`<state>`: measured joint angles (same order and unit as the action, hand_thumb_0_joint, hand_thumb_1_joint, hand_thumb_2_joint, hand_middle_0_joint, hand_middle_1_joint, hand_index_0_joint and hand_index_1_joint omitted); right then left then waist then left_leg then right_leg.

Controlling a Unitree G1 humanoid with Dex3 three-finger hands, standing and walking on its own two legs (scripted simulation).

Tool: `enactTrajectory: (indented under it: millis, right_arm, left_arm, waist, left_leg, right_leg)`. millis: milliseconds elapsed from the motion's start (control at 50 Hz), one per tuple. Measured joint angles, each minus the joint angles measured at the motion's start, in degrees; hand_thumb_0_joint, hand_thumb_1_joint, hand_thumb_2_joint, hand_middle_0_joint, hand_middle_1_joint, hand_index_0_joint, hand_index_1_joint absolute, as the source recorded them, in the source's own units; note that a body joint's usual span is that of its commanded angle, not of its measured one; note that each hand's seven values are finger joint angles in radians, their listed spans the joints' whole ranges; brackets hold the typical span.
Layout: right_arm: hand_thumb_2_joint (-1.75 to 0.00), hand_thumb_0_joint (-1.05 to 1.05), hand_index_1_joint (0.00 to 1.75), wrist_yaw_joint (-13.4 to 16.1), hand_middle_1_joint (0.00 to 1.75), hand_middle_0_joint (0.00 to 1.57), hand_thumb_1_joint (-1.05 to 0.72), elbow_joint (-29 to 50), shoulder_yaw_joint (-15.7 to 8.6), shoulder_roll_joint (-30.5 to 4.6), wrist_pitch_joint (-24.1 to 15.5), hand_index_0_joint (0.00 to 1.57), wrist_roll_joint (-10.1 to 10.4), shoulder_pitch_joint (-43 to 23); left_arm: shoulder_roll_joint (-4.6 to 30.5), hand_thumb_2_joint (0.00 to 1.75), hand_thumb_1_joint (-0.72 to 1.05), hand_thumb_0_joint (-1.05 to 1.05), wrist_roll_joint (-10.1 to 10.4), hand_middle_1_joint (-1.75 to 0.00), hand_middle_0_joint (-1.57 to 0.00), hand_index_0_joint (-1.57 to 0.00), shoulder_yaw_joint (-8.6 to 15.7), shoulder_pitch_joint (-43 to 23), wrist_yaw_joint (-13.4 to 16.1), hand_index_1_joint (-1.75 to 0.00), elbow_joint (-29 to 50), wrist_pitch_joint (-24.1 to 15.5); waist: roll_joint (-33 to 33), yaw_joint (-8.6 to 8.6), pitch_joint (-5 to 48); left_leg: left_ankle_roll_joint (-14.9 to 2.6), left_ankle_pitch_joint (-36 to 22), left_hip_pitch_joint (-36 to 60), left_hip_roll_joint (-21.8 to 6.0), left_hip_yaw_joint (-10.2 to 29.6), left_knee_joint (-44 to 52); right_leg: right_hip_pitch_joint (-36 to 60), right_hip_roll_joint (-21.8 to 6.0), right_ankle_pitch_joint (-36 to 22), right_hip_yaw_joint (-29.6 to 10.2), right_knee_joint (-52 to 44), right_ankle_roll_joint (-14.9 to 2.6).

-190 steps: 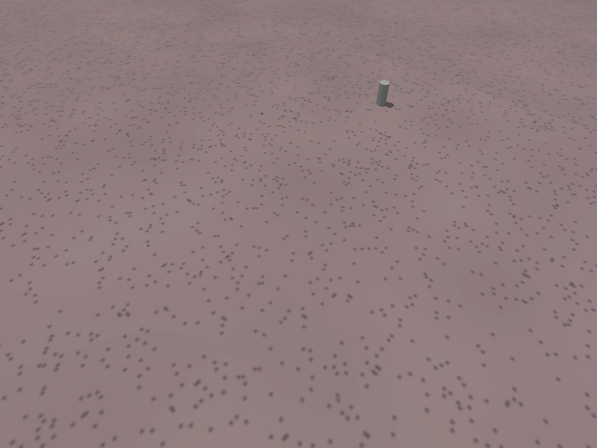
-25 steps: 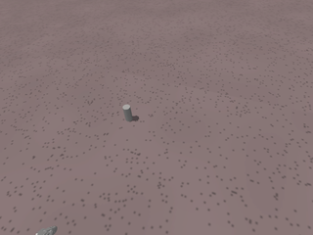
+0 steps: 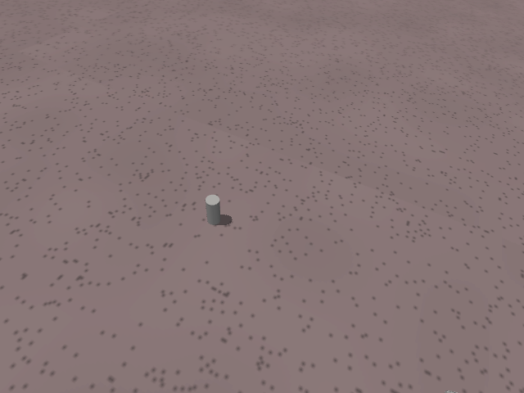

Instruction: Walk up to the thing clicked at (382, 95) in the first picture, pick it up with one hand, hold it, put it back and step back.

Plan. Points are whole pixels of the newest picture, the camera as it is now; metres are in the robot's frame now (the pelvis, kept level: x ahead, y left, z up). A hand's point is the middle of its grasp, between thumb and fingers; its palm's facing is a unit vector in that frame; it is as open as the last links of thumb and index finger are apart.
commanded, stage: walk up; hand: left
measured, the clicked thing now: (213, 210) +1.01 +0.23 -0.69
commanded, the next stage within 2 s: none
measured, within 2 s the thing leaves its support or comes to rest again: neither
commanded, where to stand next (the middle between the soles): +0.59 +0.00 m, yaw -3 degrees
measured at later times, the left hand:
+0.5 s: hand (147, 301) +0.31 +0.23 -0.11, palm faces -0.03 -0.91 -0.41, open 7.4 cm
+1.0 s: hand (139, 251) +0.43 +0.29 -0.15, palm faces -0.07 -0.93 -0.35, open 7.4 cm
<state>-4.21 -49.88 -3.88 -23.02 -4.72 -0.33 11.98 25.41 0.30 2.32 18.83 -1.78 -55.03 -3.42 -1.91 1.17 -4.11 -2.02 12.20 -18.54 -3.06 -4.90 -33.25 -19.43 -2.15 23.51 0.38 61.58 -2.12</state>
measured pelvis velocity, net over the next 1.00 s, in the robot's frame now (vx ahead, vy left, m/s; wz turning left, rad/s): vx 0.37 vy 0.01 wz -0.03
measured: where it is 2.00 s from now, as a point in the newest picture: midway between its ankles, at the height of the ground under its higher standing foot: (252, 311)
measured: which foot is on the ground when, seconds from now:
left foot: down 0.00-0.36, up 0.38-0.76, down 0.78-1.00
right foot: up 0.00-0.32, down 0.34-0.80, up 0.82-1.00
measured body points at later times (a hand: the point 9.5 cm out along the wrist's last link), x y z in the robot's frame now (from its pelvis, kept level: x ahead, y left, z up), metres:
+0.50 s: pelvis +0.20 -0.04 +0.00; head +0.22 -0.07 +0.45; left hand +0.31 +0.27 -0.09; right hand +0.24 -0.36 -0.14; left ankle +0.16 +0.10 -0.66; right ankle +0.27 -0.15 -0.73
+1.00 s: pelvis +0.37 +0.01 +0.00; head +0.39 +0.03 +0.45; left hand +0.44 +0.33 -0.12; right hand +0.43 -0.31 -0.09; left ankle +0.41 +0.12 -0.73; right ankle +0.41 -0.13 -0.68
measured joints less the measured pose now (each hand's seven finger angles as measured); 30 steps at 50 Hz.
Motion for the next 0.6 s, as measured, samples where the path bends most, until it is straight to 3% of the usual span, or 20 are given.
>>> enactTrajectory:
  millis: [60, 200, 280, 340, 380, 460, 520, 600]
  right_arm:
    - [-0.9, 0.0, 0.3, 0.42, 0.3, 0.21, -0.91, 0.24, 0.95, 0.72, -0.19, 0.2, 0.28, 1.22]
    - [-0.9, 0.0, 0.3, 0.34, 0.3, 0.21, -0.9, -0.14, 1.17, 0.19, -0.09, 0.21, -0.02, 4.94]
    - [-0.9, 0.01, 0.3, 0.35, 0.3, 0.21, -0.9, -0.44, 0.79, -0.63, 0.4, 0.21, -0.11, 6.91]
    - [-0.9, 0.01, 0.3, 0.6, 0.3, 0.21, -0.9, -0.46, 0.61, -1.2, 1.13, 0.21, -0.06, 8.51]
    - [-0.9, 0.01, 0.3, 1.1, 0.3, 0.21, -0.91, -0.92, 0.56, -1.56, 1.77, 0.21, 0.06, 8.44]
    - [-0.9, 0.01, 0.3, 1.56, 0.3, 0.21, -0.91, -2.09, 1.17, -1.66, 2.94, 0.2, 0.43, 6.48]
    - [-0.9, 0.01, 0.3, 1.11, 0.3, 0.21, -0.91, -1.95, 1.2, -1.79, 2.86, 0.2, 0.31, 5.17]
    - [-0.9, 0.01, 0.3, 0.03, 0.3, 0.21, -0.91, -1.38, 0.63, -1.64, 2.99, 0.2, -0.45, 3.91]
  left_arm:
    - [0.07, 0.9, 0.91, 0.01, 0.14, -0.3, -0.2, -0.2, 0.0, -0.92, -0.52, -0.3, 0.54, -0.31]
    - [-0.89, 0.9, 0.91, 0.0, -0.77, -0.3, -0.2, -0.2, 0.44, -3.53, -2.24, -0.3, 1.06, 0.56]
    - [-1.3, 0.9, 0.91, 0.0, -0.91, -0.3, -0.2, -0.2, 0.77, -5.04, -2.68, -0.3, 0.94, 0.46]
    - [-1.22, 0.9, 0.91, 0.0, -0.94, -0.3, -0.2, -0.2, 1.0, -5.71, -2.41, -0.3, 1.38, -0.4]
    - [-1.87, 0.9, 0.91, 0.0, -1.13, -0.3, -0.2, -0.2, 1.44, -6.66, -1.54, -0.3, 2.02, -1.5]
    - [-3.46, 0.9, 0.91, 0.0, -0.12, -0.3, -0.2, -0.2, 0.49, -7.13, -0.58, -0.3, 4.3, -2.26]
    - [-4.17, 0.9, 0.9, 0.0, -0.08, -0.3, -0.2, -0.2, -0.1, -5.83, -0.29, -0.3, 5.18, -2.38]
    - [-3.86, 0.9, 0.9, 0.0, -0.63, -0.3, -0.2, -0.2, -0.2, -3.62, -0.39, -0.3, 5.54, -2.26]
  waist:
    - [-1.14, -0.46, 0.26]
    - [-0.31, -1.65, 0.46]
    - [0.95, -2.5, 0.31]
    - [2.01, -2.92, 0.45]
    - [4.12, -2.58, -0.38]
    - [5.48, -1.38, -1.6]
    - [6.19, -0.86, -1.27]
    - [6.0, -0.39, -0.55]
  left_leg:
    - [-0.13, 0.24, 4.38, 0.97, -1.1, 3.94]
    - [-0.19, 3.07, 12.02, 2.21, -2.4, 8.88]
    - [1.21, 6.5, 14.93, 2.12, -2.72, 8.51]
    - [2.43, 11.66, 15.62, 1.23, -2.47, 3.83]
    - [1.03, 14.93, 12.42, -0.61, -0.5, -6.91]
    - [-0.49, 13.3, 1.58, 1.54, 4.19, -27.66]
    - [-0.08, 9.41, -4.47, 0.45, 4.98, -27.76]
    - [1.31, 5.65, -8.87, -1.89, 5.03, -18.92]
  right_leg:
    - [-5.65, -1.43, -4.04, -0.77, -1.54, 0.58]
    - [-11.04, -4.42, -11.37, 0.43, -15.71, 2.27]
    - [-9.15, -4.21, -15.59, 1.73, -24.54, 1.7]
    - [-4.55, -2.5, -15.85, 3.07, -29.86, 0.78]
    - [-3.9, -0.7, -15.56, 4.13, -27.49, 0.48]
    - [-0.9, -0.22, -12.16, 4.77, -27.01, -0.05]
    - [2.68, 0.32, -12.3, 5.22, -30.76, -0.06]
    - [6.09, 0.83, -11.34, 5.65, -33.55, -0.18]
